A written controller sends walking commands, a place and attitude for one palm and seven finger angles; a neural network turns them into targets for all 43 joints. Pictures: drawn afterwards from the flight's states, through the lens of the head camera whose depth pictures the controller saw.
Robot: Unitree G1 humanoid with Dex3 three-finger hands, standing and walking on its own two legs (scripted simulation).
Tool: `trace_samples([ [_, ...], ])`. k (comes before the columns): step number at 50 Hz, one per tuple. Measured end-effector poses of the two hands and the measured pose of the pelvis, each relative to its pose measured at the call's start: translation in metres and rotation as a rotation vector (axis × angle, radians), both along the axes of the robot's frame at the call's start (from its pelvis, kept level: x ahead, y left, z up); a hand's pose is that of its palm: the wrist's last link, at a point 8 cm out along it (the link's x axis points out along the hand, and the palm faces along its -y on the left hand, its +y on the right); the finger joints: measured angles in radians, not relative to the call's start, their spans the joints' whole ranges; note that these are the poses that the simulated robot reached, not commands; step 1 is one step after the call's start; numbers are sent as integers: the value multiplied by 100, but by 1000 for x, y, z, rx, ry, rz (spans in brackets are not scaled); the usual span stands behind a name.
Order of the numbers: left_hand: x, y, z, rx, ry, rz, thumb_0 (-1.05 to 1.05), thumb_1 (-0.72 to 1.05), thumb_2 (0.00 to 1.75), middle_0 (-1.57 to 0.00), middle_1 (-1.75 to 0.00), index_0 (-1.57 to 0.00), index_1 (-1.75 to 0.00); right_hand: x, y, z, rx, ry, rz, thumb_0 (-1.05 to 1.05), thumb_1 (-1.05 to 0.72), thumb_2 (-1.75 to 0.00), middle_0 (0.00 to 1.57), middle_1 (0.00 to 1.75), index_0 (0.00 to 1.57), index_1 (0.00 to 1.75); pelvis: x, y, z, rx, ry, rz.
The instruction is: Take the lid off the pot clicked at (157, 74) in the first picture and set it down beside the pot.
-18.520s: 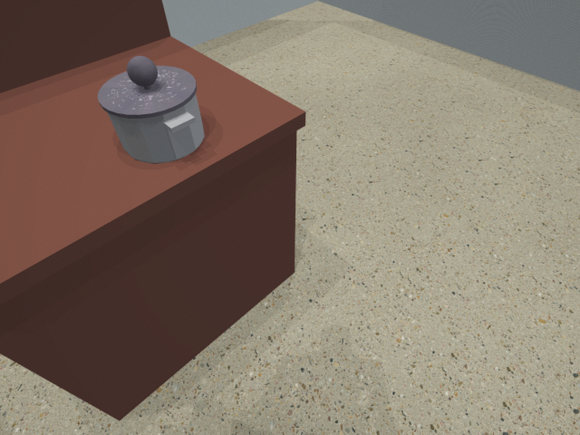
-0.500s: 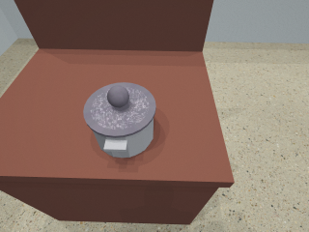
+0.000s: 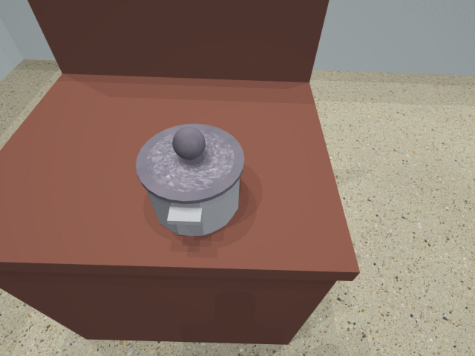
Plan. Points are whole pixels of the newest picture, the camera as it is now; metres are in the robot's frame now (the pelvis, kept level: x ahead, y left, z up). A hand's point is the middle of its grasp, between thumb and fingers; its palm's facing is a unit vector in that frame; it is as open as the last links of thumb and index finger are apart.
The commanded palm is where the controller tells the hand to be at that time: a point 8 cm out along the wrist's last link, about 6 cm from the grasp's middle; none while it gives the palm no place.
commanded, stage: look again from close up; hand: left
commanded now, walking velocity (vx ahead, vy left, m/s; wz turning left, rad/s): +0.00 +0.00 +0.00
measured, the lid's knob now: (189, 143) +0.41 +0.11 +0.15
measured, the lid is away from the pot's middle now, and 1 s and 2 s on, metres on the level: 0.00 0.00 0.00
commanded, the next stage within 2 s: shuffle to correct the standing spot in 0.42 s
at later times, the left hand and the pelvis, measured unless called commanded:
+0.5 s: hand out of the picture -0.03 +0.16 -0.18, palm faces +0.04 -0.99 -0.14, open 7.4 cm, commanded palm none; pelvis +0.00 +0.02 +0.00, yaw +0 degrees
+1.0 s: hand out of the picture -0.03 +0.17 -0.19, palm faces +0.03 -0.98 -0.21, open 7.4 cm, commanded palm none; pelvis -0.02 -0.01 -0.01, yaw -1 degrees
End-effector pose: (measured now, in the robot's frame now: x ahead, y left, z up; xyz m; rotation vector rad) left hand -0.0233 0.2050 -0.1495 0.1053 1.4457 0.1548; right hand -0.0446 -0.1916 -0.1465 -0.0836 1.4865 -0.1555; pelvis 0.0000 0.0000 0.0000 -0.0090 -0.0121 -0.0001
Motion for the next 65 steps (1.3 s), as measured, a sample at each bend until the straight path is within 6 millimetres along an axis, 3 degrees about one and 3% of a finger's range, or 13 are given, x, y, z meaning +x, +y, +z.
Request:
trace_samples([
  [38,-6,16,-7,-17,21,3,1,91,90,-20,-30,-20,-30,2,20,2,-21,-20,-26,1,-91,-90,20,30,20,30,-8,18,-2,6,4,-6],
  [47,-6,15,-7,28,5,-6,1,91,90,-20,-30,-20,-30,8,-7,-5,-40,-36,-27,2,-92,-90,20,30,20,30,-18,3,-7,18,11,-10],
  [56,-7,-4,-9,59,-15,-41,1,91,90,-20,-30,-20,-30,15,-50,-14,-58,-86,-35,1,-91,-90,20,30,20,30,-35,-25,-16,24,22,-12],
  [61,-5,-15,-13,51,-78,-42,1,92,90,-20,-30,-20,-30,7,-67,-10,-76,-92,-19,1,-91,-90,20,30,20,30,-50,-35,-16,12,17,11],
  [65,-8,-15,-13,41,-135,-27,1,93,90,-20,-30,-20,-30,-5,-68,-1,-82,-94,11,1,-91,-90,20,30,20,30,-61,-37,-13,-1,23,16],
])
